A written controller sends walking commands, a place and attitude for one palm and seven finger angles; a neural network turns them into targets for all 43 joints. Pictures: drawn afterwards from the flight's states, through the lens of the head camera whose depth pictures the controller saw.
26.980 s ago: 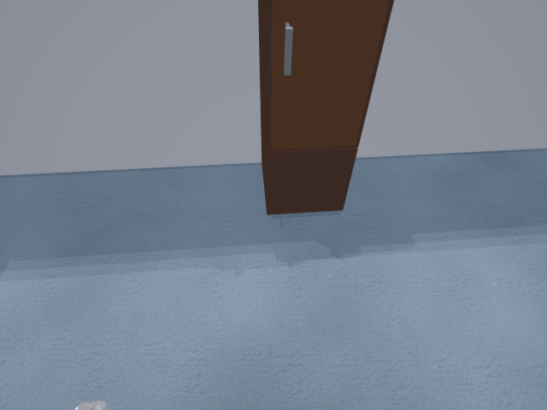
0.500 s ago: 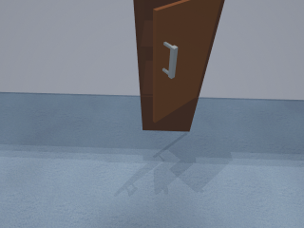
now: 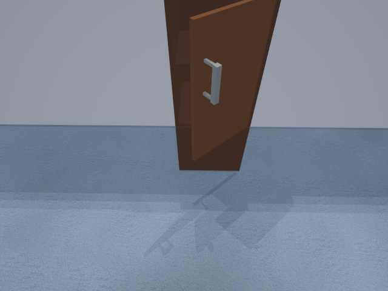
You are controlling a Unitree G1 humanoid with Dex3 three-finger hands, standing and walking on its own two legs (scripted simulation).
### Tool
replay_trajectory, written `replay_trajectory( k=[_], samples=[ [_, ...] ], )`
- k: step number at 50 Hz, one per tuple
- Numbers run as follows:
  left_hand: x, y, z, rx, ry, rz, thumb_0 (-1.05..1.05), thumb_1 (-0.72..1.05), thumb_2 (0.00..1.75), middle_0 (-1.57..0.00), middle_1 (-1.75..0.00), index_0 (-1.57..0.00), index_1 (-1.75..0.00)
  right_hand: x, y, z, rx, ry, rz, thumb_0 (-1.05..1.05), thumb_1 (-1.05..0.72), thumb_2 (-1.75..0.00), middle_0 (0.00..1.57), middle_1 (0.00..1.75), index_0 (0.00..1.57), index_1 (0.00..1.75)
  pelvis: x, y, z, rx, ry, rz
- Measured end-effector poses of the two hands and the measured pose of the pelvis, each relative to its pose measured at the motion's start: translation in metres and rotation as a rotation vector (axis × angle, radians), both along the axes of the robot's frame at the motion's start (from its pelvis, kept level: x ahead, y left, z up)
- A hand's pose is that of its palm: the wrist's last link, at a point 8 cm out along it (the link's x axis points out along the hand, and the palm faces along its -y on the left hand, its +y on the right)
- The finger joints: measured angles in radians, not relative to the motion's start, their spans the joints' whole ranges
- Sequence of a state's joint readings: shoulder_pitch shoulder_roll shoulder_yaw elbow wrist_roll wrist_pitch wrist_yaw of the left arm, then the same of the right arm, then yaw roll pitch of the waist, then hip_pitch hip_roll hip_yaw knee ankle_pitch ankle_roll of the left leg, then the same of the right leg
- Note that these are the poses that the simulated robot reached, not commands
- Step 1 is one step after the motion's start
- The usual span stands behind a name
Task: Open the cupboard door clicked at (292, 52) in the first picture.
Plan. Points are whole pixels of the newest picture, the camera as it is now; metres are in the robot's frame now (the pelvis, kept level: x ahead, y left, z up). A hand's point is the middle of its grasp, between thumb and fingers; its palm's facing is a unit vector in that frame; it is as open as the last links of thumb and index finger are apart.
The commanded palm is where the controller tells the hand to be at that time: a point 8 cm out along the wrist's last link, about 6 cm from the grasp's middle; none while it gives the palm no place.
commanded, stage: look to check the result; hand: left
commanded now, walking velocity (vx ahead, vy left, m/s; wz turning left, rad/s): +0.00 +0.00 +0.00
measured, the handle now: (211, 82) +0.69 -0.02 +0.05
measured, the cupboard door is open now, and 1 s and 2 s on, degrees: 40 40 40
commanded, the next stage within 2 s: walk to a spot facing it in 0.44 s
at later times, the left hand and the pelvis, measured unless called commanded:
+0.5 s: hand out of the picture +0.09 +0.23 -0.15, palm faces -0.03 -0.94 -0.34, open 7.4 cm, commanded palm none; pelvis +0.02 -0.01 +0.00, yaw +0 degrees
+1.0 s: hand out of the picture +0.10 +0.17 -0.18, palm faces -0.16 -0.95 -0.28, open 7.4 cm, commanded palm none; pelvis +0.01 -0.03 -0.03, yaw -12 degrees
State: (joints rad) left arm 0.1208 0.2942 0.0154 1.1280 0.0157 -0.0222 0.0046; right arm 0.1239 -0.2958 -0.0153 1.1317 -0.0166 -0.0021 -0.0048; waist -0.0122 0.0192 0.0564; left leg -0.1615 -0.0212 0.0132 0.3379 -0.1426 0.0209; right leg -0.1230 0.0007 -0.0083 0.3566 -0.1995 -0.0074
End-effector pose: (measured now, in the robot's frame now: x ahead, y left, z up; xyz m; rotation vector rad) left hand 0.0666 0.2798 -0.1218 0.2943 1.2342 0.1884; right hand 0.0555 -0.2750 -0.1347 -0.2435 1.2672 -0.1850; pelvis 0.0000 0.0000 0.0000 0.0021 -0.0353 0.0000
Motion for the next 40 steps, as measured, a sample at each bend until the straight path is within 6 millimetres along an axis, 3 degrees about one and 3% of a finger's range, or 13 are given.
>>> replay_trajectory(
  k=[11, 29, 35, 40],
  samples=[
    [0.005, 0.006, 0.004, 0.026, 0.024, -0.003, 0.01, 0.91, 0.90, -0.20, -0.30, -0.20, -0.30, 0.014, -0.013, 0.003, -0.018, 0.005, 0.012, 0.00, -0.91, -0.90, 0.20, 0.30, 0.20, 0.30, 0.008, -0.004, 0.001, 0.001, 0.006, -0.001],
    [0.023, -0.006, 0.004, 0.016, 0.010, -0.013, 0.01, 0.91, 0.90, -0.20, -0.30, -0.20, -0.30, 0.034, -0.020, 0.006, -0.018, -0.013, 0.017, 0.00, -0.90, -0.90, 0.20, 0.30, 0.20, 0.30, 0.021, -0.012, 0.002, 0.002, 0.011, -0.004],
    [0.028, -0.011, 0.000, 0.014, 0.024, -0.021, 0.01, 0.91, 0.90, -0.20, -0.30, -0.20, -0.30, 0.033, -0.020, 0.004, -0.022, -0.024, -0.014, 0.00, -0.90, -0.90, 0.20, 0.30, 0.20, 0.30, 0.022, -0.013, 0.000, 0.001, 0.017, -0.042],
    [0.027, -0.025, -0.011, -0.015, 0.065, -0.051, 0.01, 0.91, 0.90, -0.20, -0.30, -0.20, -0.30, 0.016, -0.009, -0.004, 0.002, -0.032, -0.083, 0.00, -0.91, -0.90, 0.20, 0.30, 0.20, 0.30, 0.020, -0.013, -0.006, 0.005, 0.019, -0.097]
  ],
)
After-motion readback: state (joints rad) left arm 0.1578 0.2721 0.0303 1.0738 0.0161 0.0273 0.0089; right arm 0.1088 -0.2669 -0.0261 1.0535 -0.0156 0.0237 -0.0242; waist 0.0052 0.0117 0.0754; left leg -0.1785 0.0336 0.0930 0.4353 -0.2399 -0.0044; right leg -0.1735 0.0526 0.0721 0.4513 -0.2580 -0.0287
